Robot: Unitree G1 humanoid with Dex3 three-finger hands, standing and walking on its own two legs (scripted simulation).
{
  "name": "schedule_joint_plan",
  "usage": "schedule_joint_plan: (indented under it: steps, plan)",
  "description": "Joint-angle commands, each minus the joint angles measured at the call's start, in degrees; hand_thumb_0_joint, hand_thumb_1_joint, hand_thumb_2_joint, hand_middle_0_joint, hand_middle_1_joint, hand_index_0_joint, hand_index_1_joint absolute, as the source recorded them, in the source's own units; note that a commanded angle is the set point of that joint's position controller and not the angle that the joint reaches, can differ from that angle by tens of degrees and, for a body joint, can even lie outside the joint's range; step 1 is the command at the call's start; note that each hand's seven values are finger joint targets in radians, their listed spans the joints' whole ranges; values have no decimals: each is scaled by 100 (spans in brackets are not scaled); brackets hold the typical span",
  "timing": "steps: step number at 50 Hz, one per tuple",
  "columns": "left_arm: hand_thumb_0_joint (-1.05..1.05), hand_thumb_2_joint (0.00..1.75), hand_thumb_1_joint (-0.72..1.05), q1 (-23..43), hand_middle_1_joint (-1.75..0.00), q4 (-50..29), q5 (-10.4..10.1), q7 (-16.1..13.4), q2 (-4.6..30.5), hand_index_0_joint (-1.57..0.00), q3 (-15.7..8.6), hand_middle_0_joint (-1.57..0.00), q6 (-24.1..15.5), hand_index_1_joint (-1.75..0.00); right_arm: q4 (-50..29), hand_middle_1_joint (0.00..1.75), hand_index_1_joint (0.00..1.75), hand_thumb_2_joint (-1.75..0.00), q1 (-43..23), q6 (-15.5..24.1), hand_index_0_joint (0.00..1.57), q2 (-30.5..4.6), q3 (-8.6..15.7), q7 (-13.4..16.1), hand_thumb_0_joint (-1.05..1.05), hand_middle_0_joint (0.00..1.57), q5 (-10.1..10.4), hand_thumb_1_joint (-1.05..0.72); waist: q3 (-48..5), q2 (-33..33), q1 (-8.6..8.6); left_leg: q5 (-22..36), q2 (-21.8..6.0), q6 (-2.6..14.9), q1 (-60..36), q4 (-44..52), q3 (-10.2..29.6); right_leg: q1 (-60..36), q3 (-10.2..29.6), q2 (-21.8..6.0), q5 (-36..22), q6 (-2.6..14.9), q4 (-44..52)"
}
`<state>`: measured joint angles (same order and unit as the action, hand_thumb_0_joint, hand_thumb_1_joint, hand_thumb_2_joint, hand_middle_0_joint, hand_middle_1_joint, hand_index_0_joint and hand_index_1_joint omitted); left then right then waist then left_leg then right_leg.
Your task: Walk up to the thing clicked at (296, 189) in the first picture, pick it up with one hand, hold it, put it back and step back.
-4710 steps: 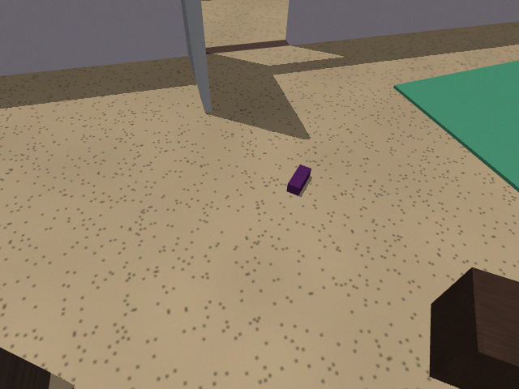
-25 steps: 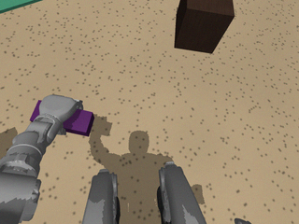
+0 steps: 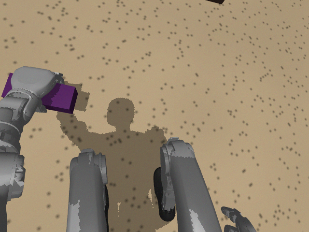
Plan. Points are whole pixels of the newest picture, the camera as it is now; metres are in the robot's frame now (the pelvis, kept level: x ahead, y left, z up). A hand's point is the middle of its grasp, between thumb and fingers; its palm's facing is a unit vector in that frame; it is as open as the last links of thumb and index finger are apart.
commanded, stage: crouch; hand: left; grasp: from above
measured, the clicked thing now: (43, 94) +0.48 +0.25 -0.18
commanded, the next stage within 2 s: lower in 1.00 s
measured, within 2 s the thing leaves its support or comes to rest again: neither
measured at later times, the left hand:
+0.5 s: hand (49, 97) +0.48 +0.24 -0.22, palm faces -0.47 +0.06 -0.88, open 9.3 cm
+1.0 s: hand (51, 97) +0.49 +0.25 -0.25, palm faces -0.47 +0.06 -0.88, open 9.4 cm
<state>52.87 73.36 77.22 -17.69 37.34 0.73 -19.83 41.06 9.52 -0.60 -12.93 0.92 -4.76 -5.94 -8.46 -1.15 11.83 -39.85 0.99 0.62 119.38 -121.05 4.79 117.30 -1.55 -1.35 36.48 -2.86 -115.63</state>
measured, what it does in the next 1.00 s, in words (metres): lowers itself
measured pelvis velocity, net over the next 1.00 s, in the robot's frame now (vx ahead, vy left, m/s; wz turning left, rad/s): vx -0.01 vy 0.00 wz -0.06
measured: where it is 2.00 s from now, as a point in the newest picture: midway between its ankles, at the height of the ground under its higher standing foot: (133, 211)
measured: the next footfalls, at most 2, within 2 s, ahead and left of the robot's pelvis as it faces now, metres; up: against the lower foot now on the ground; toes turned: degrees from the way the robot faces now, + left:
none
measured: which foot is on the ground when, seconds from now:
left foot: down 0.00-1.00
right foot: down 0.00-1.00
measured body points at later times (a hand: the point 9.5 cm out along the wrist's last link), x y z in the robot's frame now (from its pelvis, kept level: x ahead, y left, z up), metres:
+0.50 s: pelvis -0.01 +0.00 -0.06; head +0.24 +0.06 +0.31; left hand +0.50 +0.24 -0.17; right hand +0.01 -0.28 -0.16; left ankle +0.07 +0.11 -0.39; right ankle +0.10 -0.14 -0.39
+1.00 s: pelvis -0.01 +0.00 -0.09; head +0.24 +0.07 +0.28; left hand +0.51 +0.24 -0.20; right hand +0.02 -0.27 -0.18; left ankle +0.07 +0.11 -0.39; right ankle +0.10 -0.14 -0.39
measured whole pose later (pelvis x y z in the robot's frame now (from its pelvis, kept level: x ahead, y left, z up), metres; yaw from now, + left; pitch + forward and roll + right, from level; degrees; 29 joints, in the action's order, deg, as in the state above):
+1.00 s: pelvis -0.01 +0.00 -0.09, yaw -3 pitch +35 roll -10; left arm 60.7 82.2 80.0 -18.1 47.1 -0.2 -21.9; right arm 39.5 10.1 -1.6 -14.6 -5.7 -6.6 -8.0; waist -2.2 0.8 17.1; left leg -40.2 1.6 0.5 132.4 -137.5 7.8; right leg 128.9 -3.5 -0.5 36.1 -3.1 -129.7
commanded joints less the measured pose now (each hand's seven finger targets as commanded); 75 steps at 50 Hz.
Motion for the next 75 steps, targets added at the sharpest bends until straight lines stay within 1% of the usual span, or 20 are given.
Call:
schedule_joint_plan:
  steps: [1, 12, 16, 25, 27, 35, 36, 40, 42, 46, 48, 49, 57, 60, 62, 67, 68, 71, 74, 75]
  plan:
    - [0, 64, 81, 2240, -66, -729, -74, -225, 1454, -107, -340, -99, -9, -57, -40, 30, 30, -90, 1374, 16, 20, -1430, 464, -7, 0, 20, -44, -90, -3928, -1546, 200, 1542, 29, -8, -3287, 1251, -115, -1536, -352, 152, -1091, 513, 871]
    - [0, 69, 74, 2427, -65, -532, -5, -155, 1740, -103, -400, -97, -141, -58, -67, 30, 30, -90, 1357, -66, 20, -1493, 335, -112, 0, 20, -112, -91, -3782, -1512, 302, 1555, 75, 65, -2601, 642, -245, -1362, -390, 209, -1194, 488, 432]
    - [0, 70, 73, 2559, -65, -448, 65, -175, 1959, -103, -440, -96, -213, -58, -74, 30, 30, -90, 1352, -95, 20, -1529, 277, -124, 0, 20, -123, -91, -3735, -1484, 318, 1292, 103, 91, -2279, 518, -271, -1391, -436, 248, -1065, 482, 322]
    - [0, 71, 75, 2705, -67, -137, 130, -257, 1967, -104, -351, -97, -279, -60, -41, 30, 30, -90, 1315, -100, 20, -1646, 112, -131, 0, 20, -191, -91, -3422, -1705, 469, 1135, 79, 36, -2220, 324, -171, -843, -583, 246, -928, 493, 17]
    - [0, 71, 75, 2855, -68, -161, 146, -278, 2145, -104, -383, -97, -287, -61, -51, 30, 30, -90, 1327, -89, 20, -1644, 78, -134, 0, 20, -177, -91, -3509, -1772, 491, 1143, 89, 51, -2151, 241, -195, -929, -587, 262, -957, 492, -43]
    - [0, 71, 78, 2843, -71, 146, 163, -286, 2155, -106, -296, -99, -249, -63, -33, 30, 30, -90, 1255, -60, 20, -1674, -65, -122, 0, 20, -227, -91, -3180, -1690, 628, 913, 100, 86, -1737, 65, -215, -806, -641, 280, -833, 466, -140]
    - [0, 70, 77, 2974, -69, 11, 163, -295, 2224, -106, -300, -99, -265, -62, -39, 30, 30, -90, 1218, -66, 20, -1694, -71, -106, 0, 20, -215, -91, -3235, -1783, 551, 865, 95, 77, -1784, 85, -208, -729, -648, 285, -800, 478, -146]
    - [0, 74, 78, 2903, -71, -36, 194, -322, 2257, -107, -341, -100, -231, -64, -98, 30, 30, -90, 1274, -76, 20, -1738, -80, -118, 0, 20, -215, -91, -3453, -2021, 546, 1185, 82, 9, -2069, 59, -136, -660, -695, 268, -1042, 499, -303]
    - [0, 73, 78, 2872, -70, 41, 167, -295, 2072, -107, -240, -100, -200, -63, -95, 30, 30, -90, 1296, -79, 20, -1730, -84, -118, 0, 20, -219, -91, -3324, -1997, 651, 1306, 60, 2, -2108, -15, -108, -574, -706, 263, -1130, 497, -336]
    - [0, 73, 77, 2821, -70, 24, 151, -266, 2282, -107, -311, -100, -178, -63, -117, 30, 30, -90, 1295, -92, 20, -1743, -131, -127, 0, 20, -209, -91, -3226, -1974, 583, 1197, 80, 21, -1906, -22, -130, -624, -713, 276, -1054, 502, -334]
    - [0, 72, 80, 2869, -70, -81, 114, -245, 2261, -109, -298, -102, -178, -63, -145, 30, 30, -90, 1302, -100, 20, -1755, -148, -129, 0, 20, -217, -91, -3316, -2008, 605, 1273, 67, 10, -2016, -60, -124, -648, -718, 276, -1107, 502, -345]
    - [0, 72, 79, 2880, -70, 22, 119, -240, 2204, -109, -275, -103, -172, -63, -145, 30, 30, -90, 1327, -103, 20, -1815, -146, -129, 0, 20, -228, -91, -3169, -1986, 700, 1310, 74, -2, -1913, -134, -115, -583, -729, 264, -1126, 514, -345]
    - [0, 74, 76, 2925, -68, -51, 105, -230, 2312, -108, -299, -104, -240, -63, -197, 30, 30, -90, 1335, -101, 20, -1836, -224, -135, 0, 20, -264, -92, -3190, -1942, 713, 1199, 77, 16, -1826, -235, -124, -628, -760, 299, -1038, 512, -338]
    - [0, 74, 75, 2690, -69, 333, 112, -208, 2299, -107, -247, -102, -286, -64, -170, 30, 30, -90, 1297, -95, 20, -1836, -287, -148, 0, 20, -278, -92, -2846, -1728, 768, 1130, 87, 48, -1537, -305, -114, -623, -773, 315, -981, 491, -366]
    - [0, 75, 74, 2830, -68, 256, 178, -251, 2487, -107, -310, -103, -356, -64, -171, 30, 30, -90, 1271, -109, 20, -1883, -310, -132, 0, 20, -304, -92, -2986, -1855, 738, 1172, 81, 32, -1656, -326, -107, -590, -782, 322, -1013, 494, -390]
    - [0, 71, 76, 2945, -70, 255, 283, -414, 2641, -107, -398, -101, -503, -64, -193, 30, 30, -90, 1338, -68, 20, -1920, -394, -161, 0, 20, -385, -91, -3003, -2000, 851, 1242, 69, 18, -1750, -442, -78, -643, -823, 328, -1077, 484, -487]
    - [0, 71, 77, 2941, -70, 222, 292, -481, 2727, -108, -459, -102, -523, -64, -194, 30, 30, -90, 1320, -67, 20, -1958, -386, -156, 0, 20, -396, -91, -3106, -2061, 778, 1325, 71, -2, -1803, -435, -78, -638, -832, 324, -1129, 489, -506]
    - [0, 73, 78, 2901, -71, 661, 378, -630, 2580, -107, -390, -102, -496, -65, -175, 30, 30, -90, 1303, -14, 20, -1993, -437, -173, 0, 20, -449, -91, -2730, -1939, 975, 1284, 52, 8, -1691, -547, -25, -399, -897, 344, -1106, 500, -540]
    - [0, 70, 77, 2884, -69, 598, 507, -755, 2833, -107, -480, -101, -501, -63, -196, 30, 30, -90, 1292, 32, 20, -2015, -462, -180, 0, 20, -469, -91, -2782, -2143, 880, 1177, 55, -2, -1663, -522, -62, -416, -889, 349, -1028, 502, -558]
    - [0, 69, 78, 2908, -70, 630, 535, -774, 2857, -107, -501, -101, -482, -63, -238, 30, 30, -90, 1307, 57, 20, -2051, -461, -183, 0, 20, -504, -91, -2712, -2124, 936, 1179, 42, -10, -1679, -560, -47, -372, -918, 340, -1003, 513, -564]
